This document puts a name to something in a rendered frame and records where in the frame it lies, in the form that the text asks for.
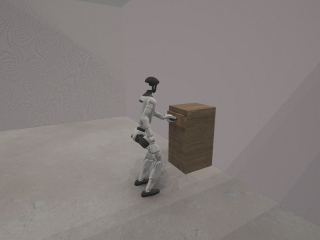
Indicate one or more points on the robot right upper arm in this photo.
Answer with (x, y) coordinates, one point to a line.
(151, 102)

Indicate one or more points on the drawer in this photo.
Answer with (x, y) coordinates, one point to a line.
(181, 119)

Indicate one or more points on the right robot forearm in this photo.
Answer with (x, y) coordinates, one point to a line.
(148, 130)

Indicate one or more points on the robot right shin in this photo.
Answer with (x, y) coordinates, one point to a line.
(154, 175)

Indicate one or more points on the left robot hand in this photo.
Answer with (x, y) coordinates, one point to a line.
(169, 116)

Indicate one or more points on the left robot forearm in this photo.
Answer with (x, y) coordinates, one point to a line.
(159, 115)

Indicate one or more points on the right robot foot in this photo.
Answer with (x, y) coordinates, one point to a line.
(150, 193)

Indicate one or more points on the right robot hand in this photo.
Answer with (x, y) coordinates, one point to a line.
(153, 149)

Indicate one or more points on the cabinet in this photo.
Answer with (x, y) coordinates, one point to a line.
(191, 149)

